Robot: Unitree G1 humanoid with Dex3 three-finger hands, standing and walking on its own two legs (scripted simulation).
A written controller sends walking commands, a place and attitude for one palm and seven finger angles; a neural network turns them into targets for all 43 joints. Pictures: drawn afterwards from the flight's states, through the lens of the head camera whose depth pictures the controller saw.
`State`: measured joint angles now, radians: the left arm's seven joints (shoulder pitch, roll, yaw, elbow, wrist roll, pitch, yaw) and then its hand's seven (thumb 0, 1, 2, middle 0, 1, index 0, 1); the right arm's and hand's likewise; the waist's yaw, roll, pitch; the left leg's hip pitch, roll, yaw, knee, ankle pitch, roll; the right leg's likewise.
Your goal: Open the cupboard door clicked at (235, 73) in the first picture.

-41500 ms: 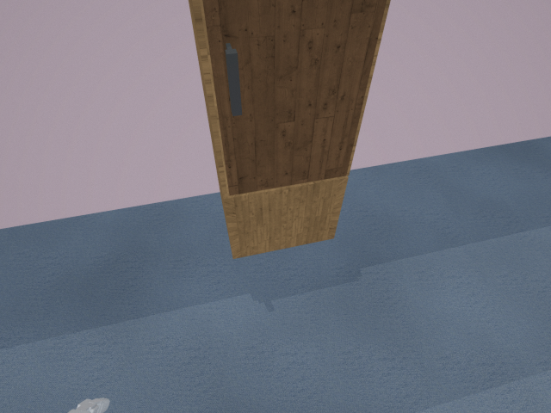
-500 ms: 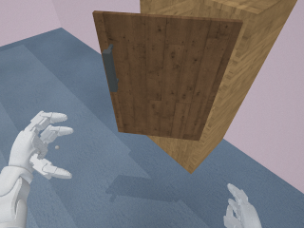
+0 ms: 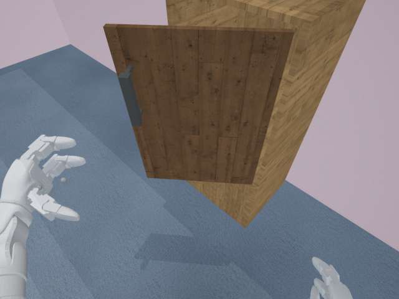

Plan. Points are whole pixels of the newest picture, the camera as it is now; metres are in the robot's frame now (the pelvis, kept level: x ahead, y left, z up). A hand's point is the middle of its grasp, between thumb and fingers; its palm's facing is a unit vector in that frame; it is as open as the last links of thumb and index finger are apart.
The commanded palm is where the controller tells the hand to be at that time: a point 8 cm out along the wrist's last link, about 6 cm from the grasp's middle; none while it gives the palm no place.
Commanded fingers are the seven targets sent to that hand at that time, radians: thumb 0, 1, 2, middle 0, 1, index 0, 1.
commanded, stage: raise the hand with hooked fingers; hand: left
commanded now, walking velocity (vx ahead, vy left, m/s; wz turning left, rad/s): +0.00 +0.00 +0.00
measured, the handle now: (133, 96) +0.58 +0.22 +0.09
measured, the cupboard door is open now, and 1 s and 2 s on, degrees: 38 38 38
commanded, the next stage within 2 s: move the hooked fingers beside the handle in 0.24 s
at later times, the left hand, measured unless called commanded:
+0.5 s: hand (64, 176) +0.30 +0.27 +0.12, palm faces +0.06 -1.00 -0.03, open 13.9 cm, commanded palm +0.28 +0.32 +0.11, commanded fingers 0.00 -0.50 0.30 -0.30 -1.20 -0.30 -1.20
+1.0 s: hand (85, 142) +0.39 +0.27 +0.11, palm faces +0.01 -1.00 -0.01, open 13.9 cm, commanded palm +0.37 +0.32 +0.10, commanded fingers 0.00 -0.50 0.30 -0.30 -1.20 -0.30 -1.20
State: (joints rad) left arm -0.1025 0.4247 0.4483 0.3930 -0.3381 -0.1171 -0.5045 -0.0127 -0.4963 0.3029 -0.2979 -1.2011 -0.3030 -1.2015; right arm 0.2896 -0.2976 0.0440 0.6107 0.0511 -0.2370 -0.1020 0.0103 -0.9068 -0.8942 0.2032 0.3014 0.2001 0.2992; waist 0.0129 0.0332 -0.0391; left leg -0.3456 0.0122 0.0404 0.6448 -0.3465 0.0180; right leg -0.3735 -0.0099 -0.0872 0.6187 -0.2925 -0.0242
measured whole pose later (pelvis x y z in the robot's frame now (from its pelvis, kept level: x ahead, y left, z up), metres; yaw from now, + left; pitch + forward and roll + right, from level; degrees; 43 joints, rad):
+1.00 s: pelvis +0.00 +0.00 -0.01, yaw +0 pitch +8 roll -1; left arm -0.52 0.53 0.45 0.85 -0.25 -0.21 -0.50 -0.01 -0.50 0.30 -0.30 -1.20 -0.30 -1.20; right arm 0.36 -0.30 0.05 0.64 0.05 -0.16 -0.09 0.01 -0.91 -0.89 0.20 0.30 0.20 0.30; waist -0.04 0.01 -0.04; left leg -0.47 0.01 0.05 0.70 -0.36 0.02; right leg -0.50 -0.01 -0.08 0.66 -0.30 -0.02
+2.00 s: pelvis +0.02 +0.02 -0.02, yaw -2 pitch +20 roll -3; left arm -1.05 0.84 0.53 1.31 -0.07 -0.25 -0.51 -0.01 -0.50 0.30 -0.30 -1.20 -0.30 -1.20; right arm 0.46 -0.31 0.06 0.61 0.00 0.07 -0.06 0.00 -0.91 -0.89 0.20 0.30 0.20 0.30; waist -0.20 0.01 -0.06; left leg -0.76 0.04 0.04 0.83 -0.42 0.04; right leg -0.76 0.01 -0.08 0.72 -0.31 0.00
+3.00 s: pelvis +0.01 +0.02 -0.03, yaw -2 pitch +20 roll -4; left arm -1.03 0.83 0.50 1.30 -0.11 -0.26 -0.52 -0.01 -0.50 0.30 -0.30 -1.20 -0.30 -1.20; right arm 0.45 -0.31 0.07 0.61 0.01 0.08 -0.05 0.00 -0.91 -0.89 0.20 0.30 0.20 0.30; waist -0.19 0.01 -0.06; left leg -0.79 0.05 0.03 0.86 -0.43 0.04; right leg -0.77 0.02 -0.09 0.74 -0.32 -0.01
